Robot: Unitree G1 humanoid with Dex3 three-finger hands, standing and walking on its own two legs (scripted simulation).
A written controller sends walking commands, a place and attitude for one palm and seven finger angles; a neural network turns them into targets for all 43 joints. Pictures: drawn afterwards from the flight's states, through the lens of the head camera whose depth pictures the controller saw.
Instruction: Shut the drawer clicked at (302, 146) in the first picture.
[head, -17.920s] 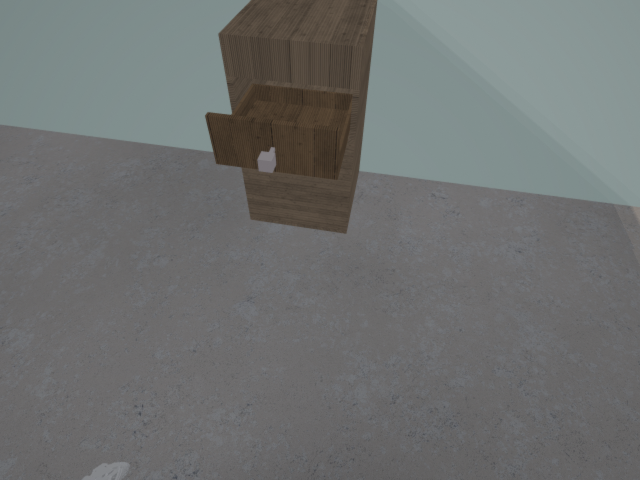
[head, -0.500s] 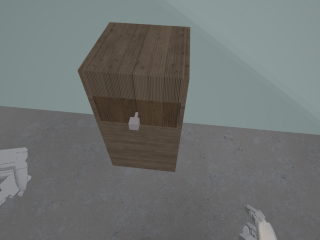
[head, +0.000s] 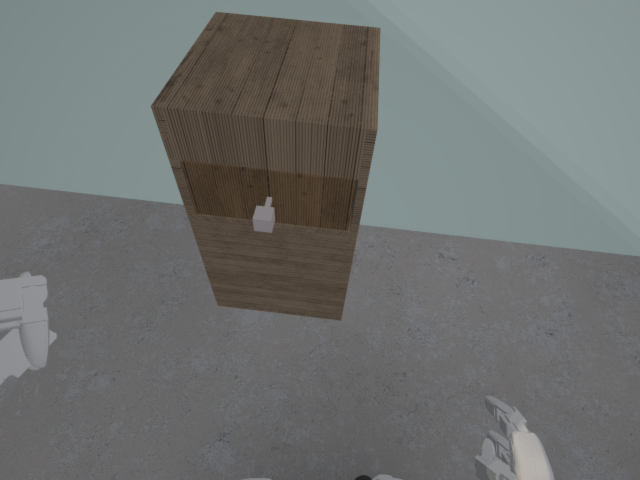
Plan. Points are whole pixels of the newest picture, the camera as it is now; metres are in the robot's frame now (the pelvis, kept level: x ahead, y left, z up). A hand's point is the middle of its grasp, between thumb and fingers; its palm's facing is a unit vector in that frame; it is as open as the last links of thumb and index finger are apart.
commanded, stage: step back with the hand held close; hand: left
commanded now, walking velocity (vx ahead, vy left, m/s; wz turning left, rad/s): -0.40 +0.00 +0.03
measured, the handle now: (266, 212) +0.67 +0.15 -0.19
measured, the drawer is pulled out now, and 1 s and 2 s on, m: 0.00 0.00 0.00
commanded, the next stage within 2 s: stop stepping back and stand still in 0.90 s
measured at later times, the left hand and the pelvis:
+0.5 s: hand (1, 384) +0.16 +0.25 +0.18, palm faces +0.41 -0.74 -0.53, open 3.2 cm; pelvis -0.03 -0.01 +0.00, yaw +1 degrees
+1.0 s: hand out of the picture +0.06 +0.25 +0.15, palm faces +0.37 -0.81 -0.45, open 3.2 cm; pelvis -0.14 +0.00 +0.01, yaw +2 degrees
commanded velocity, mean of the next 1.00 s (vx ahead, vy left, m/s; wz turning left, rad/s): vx -0.39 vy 0.00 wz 0.00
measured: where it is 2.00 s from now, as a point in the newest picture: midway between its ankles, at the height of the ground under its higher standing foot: outside the picture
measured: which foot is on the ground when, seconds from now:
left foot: down 0.00-0.70, up 0.72-0.88, down 0.90-1.00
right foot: down 0.00-0.90, up 0.92-1.00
